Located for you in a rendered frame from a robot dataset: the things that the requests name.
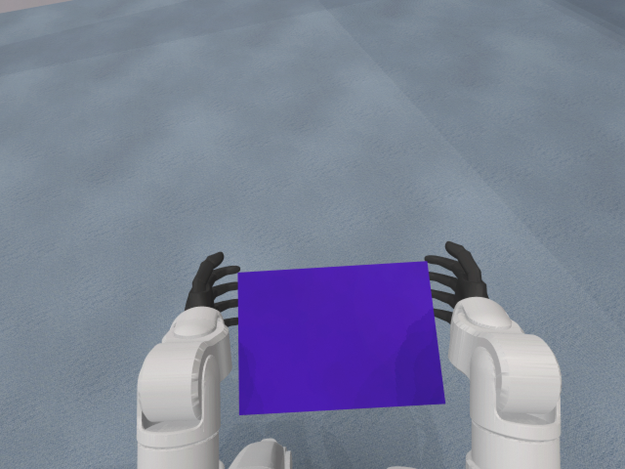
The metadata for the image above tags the robot left hand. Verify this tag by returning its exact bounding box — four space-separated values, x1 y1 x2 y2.
185 252 240 327

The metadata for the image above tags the carton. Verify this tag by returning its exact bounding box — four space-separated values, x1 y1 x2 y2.
237 261 445 415

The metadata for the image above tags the robot right hand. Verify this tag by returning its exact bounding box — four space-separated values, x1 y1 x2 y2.
425 241 489 324

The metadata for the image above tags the robot left thigh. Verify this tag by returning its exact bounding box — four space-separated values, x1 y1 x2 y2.
229 441 292 469

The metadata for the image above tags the robot left forearm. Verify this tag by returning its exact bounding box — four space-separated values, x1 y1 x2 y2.
137 307 232 469

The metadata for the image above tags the robot right forearm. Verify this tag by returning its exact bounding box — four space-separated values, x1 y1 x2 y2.
448 297 562 469

